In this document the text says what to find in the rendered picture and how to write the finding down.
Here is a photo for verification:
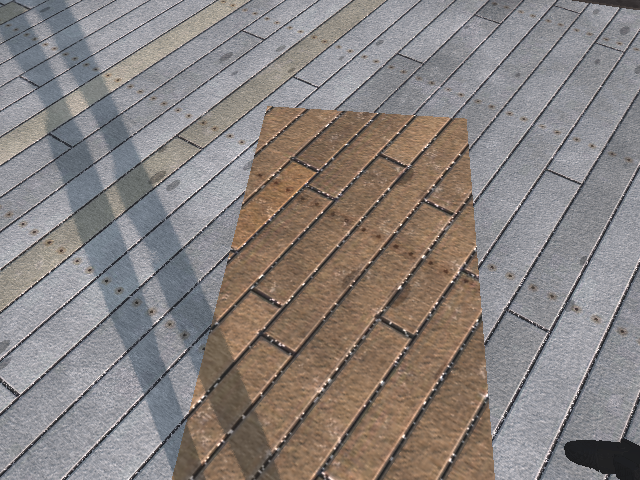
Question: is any robot right hand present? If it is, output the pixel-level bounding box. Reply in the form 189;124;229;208
564;439;640;480

